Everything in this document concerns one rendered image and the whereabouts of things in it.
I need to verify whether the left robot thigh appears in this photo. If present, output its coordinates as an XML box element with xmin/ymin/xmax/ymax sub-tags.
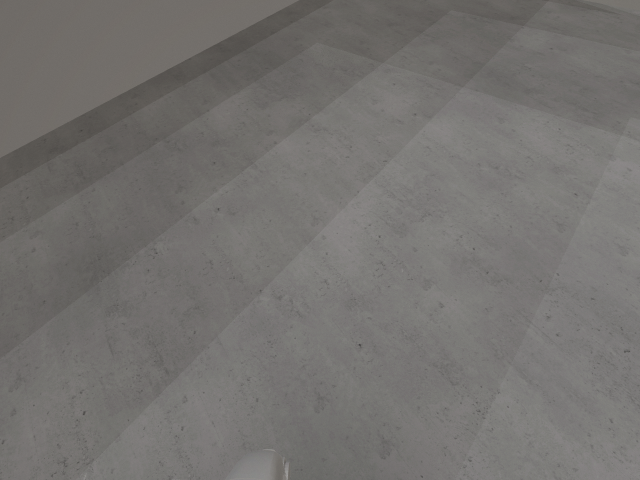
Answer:
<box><xmin>225</xmin><ymin>450</ymin><xmax>290</xmax><ymax>480</ymax></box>

